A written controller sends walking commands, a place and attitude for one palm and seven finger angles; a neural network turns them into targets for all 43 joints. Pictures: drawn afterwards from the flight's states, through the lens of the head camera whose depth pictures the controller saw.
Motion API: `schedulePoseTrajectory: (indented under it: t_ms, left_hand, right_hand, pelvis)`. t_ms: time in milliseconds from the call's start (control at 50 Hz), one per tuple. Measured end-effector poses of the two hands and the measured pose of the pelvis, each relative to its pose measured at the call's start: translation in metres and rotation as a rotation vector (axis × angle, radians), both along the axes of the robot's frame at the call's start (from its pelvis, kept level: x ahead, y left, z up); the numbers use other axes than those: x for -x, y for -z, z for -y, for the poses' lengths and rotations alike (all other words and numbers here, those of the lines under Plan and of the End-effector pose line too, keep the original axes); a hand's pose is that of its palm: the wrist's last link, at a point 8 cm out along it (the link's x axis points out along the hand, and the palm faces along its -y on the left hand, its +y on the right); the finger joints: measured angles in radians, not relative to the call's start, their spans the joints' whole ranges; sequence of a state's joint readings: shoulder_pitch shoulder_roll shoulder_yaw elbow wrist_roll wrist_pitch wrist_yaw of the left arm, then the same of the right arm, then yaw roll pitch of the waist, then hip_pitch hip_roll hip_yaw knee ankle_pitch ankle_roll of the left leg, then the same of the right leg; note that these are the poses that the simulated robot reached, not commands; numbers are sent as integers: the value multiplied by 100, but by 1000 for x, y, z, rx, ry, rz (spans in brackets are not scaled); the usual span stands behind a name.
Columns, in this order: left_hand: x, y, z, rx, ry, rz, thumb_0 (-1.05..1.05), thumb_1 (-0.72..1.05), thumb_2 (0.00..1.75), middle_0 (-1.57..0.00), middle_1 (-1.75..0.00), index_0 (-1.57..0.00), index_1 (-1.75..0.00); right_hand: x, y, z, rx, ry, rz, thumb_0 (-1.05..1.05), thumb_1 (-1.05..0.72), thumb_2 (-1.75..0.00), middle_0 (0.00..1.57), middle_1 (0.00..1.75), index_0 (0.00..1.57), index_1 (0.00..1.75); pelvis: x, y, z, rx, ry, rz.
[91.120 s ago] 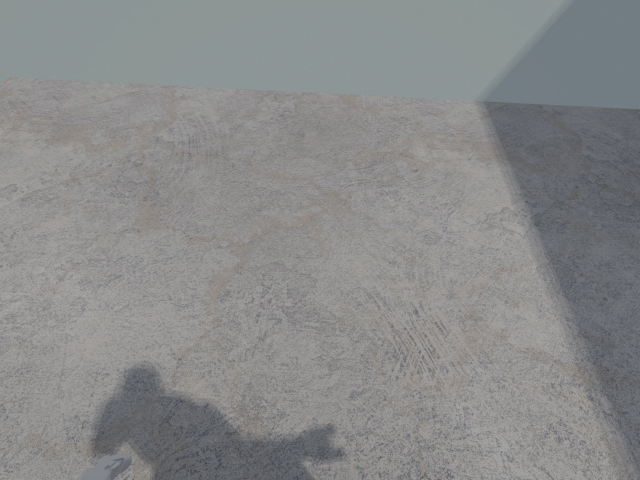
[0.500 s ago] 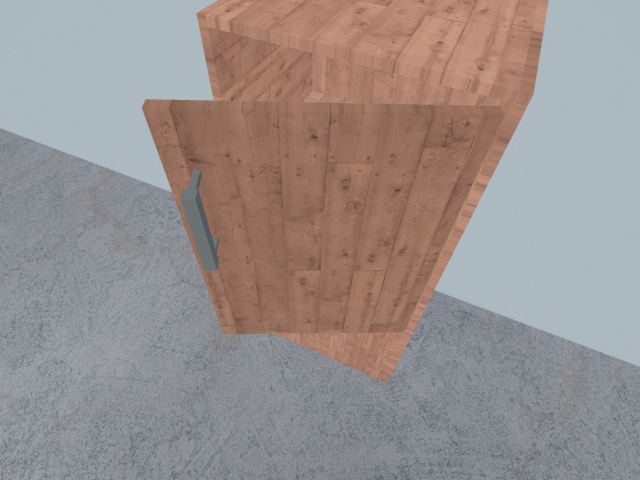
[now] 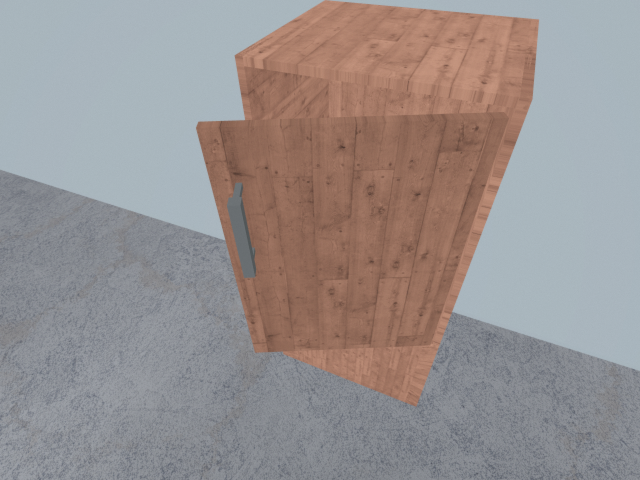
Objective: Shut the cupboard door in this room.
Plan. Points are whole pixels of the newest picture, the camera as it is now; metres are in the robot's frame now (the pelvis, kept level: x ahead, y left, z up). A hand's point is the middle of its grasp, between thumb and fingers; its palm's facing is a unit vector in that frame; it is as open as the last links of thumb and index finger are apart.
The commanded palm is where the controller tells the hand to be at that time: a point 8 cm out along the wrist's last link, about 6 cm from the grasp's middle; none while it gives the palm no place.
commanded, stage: come to a stop and stand still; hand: left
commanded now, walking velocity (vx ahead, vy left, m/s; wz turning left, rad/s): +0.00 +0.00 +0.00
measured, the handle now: (244, 232) +0.47 +0.16 +0.06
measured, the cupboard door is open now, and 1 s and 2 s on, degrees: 25 25 25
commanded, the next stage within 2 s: look again from close up in 0.56 s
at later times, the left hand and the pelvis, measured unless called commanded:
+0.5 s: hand out of the picture -0.03 +0.21 -0.15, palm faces +0.01 -0.98 -0.21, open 7.4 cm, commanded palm none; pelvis -0.04 +0.03 +0.01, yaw +0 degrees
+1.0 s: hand out of the picture -0.01 +0.17 -0.15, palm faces +0.02 -0.98 -0.20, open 7.3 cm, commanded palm none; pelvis +0.00 +0.01 +0.02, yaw +1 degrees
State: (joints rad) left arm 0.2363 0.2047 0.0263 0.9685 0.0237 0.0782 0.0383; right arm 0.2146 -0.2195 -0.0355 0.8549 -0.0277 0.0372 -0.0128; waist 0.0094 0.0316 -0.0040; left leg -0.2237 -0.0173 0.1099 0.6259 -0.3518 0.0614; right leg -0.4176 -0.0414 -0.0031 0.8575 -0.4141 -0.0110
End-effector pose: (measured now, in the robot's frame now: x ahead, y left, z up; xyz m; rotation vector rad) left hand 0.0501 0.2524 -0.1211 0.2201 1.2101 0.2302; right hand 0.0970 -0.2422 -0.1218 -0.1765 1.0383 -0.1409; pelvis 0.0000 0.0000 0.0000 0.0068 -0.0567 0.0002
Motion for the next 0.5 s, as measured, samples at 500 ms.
schedulePoseTrajectory:
  t_ms: [500]
  left_hand:
    - [81,1,-2,82,17,-123,0,91,90,-20,-30,-20,-30]
  right_hand:
    - [155,14,-44,-43,68,-341,1,-91,-90,20,30,20,30]
  pelvis:
    - [38,-12,-33,-7,0,-16]
